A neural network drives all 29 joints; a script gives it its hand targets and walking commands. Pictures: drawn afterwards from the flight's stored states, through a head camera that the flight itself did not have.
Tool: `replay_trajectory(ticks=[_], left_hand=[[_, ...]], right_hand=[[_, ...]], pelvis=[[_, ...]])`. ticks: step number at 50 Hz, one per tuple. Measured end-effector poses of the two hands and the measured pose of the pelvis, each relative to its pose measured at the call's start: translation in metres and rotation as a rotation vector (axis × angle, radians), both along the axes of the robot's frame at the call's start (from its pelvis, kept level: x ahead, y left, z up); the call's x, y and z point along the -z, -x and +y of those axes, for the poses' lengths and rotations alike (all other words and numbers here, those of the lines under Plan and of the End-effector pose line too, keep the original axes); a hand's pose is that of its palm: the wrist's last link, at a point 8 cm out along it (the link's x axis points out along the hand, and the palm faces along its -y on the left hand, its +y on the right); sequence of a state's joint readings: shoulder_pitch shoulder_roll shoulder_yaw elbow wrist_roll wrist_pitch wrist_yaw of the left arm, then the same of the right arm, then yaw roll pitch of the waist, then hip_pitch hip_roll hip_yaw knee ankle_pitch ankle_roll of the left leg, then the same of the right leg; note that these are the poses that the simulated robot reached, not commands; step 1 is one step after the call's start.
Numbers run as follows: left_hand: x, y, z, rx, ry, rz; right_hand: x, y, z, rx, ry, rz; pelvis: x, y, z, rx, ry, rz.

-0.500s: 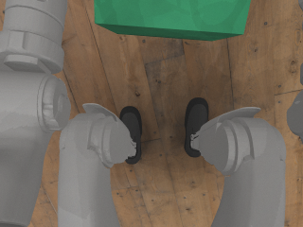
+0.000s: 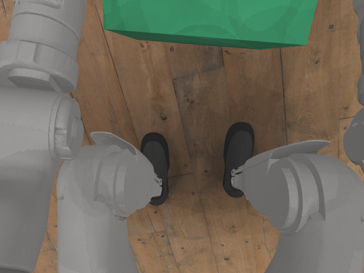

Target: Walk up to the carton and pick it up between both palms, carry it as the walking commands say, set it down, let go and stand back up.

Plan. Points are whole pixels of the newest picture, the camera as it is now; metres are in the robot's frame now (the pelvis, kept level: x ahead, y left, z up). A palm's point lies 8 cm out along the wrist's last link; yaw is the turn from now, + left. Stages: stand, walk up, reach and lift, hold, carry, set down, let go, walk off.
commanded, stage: reach and lift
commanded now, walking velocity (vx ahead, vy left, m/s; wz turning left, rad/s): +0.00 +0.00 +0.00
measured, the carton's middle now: out of the picture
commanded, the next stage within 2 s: none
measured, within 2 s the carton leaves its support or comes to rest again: leaves its support in 1.40 s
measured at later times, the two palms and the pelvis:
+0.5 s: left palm out of the picture +0.58 +0.16 -0.17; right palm out of the picture +0.57 -0.21 -0.18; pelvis +0.00 +0.00 +0.00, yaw +0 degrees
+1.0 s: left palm out of the picture +0.58 +0.16 -0.17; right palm out of the picture +0.57 -0.21 -0.18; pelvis +0.00 +0.00 +0.00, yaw +0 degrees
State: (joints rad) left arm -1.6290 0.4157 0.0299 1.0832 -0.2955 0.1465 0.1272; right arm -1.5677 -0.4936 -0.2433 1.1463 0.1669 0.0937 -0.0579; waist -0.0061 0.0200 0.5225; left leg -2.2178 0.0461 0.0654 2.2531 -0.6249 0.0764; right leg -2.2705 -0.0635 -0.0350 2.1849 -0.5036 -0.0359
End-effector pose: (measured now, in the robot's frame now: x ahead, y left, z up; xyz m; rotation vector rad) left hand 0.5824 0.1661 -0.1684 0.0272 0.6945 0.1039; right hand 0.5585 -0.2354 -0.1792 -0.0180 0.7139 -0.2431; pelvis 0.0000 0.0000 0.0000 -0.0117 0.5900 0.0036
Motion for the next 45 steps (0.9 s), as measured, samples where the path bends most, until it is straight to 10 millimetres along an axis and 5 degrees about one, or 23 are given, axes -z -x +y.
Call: replay_trajectory(ticks=[19,45], left_hand=[[-0.001,0.000,-0.005,0.028,-0.015,-0.009],[0.001,-0.001,-0.003,0.051,0.026,-0.007]], right_hand=[[-0.003,-0.009,0.027,-0.058,-0.035,-0.021],[-0.003,-0.010,0.027,-0.068,-0.033,-0.015]], pelvis=[[0.000,0.000,0.000,-0.001,-0.001,-0.001],[0.002,0.000,0.000,-0.006,0.004,-0.002]])
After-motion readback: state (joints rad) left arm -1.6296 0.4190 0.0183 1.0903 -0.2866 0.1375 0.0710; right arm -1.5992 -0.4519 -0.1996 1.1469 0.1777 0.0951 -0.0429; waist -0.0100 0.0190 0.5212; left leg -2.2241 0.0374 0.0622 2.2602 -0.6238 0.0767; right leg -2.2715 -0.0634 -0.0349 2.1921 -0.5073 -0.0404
